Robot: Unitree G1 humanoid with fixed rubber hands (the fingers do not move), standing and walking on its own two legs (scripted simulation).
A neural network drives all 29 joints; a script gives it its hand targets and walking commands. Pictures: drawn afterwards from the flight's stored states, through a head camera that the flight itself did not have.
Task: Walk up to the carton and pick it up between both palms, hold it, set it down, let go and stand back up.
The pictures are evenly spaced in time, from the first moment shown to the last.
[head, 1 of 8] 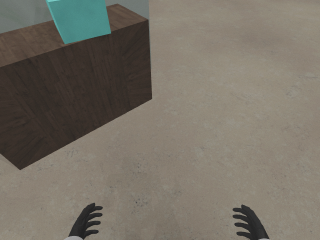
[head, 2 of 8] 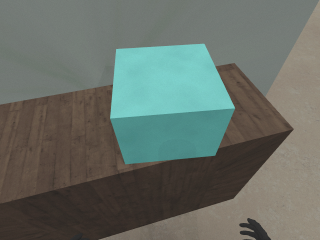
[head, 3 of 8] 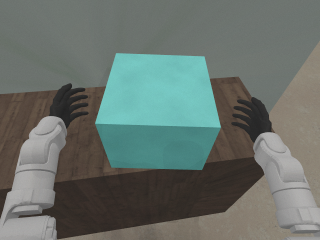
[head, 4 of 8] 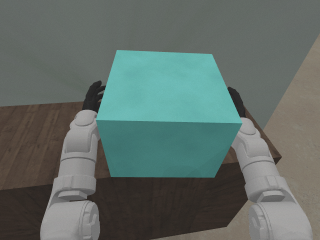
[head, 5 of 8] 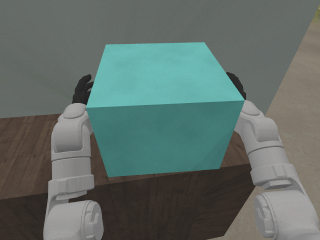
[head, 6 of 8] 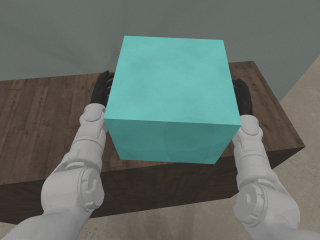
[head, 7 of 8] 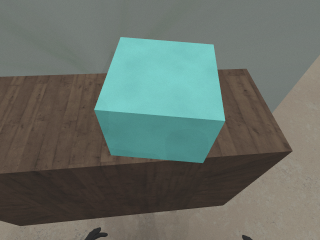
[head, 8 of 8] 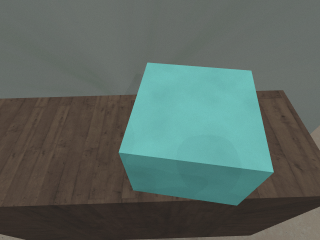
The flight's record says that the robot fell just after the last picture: no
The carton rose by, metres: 0.16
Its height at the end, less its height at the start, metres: +0.00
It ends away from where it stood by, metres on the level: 0.01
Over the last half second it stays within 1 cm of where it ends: yes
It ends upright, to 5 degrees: yes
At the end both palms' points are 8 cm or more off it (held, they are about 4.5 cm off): yes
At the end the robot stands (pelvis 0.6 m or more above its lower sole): yes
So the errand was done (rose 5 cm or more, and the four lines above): yes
